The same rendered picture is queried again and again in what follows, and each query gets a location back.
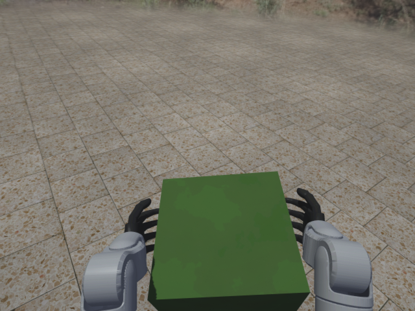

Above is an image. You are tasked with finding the left robot hand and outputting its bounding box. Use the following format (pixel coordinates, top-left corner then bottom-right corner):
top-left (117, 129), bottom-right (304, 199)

top-left (124, 198), bottom-right (159, 253)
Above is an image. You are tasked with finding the carton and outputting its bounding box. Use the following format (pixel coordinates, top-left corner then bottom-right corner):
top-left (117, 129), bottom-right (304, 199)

top-left (147, 171), bottom-right (310, 311)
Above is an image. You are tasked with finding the right robot hand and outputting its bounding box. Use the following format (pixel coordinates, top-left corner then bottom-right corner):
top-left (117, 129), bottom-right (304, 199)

top-left (285, 188), bottom-right (325, 244)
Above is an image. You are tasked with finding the robot left forearm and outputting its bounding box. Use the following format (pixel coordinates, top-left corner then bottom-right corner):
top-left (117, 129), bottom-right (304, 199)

top-left (80, 232), bottom-right (147, 311)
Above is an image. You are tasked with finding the robot right forearm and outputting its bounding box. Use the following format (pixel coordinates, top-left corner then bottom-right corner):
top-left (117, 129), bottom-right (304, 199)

top-left (302, 220), bottom-right (374, 311)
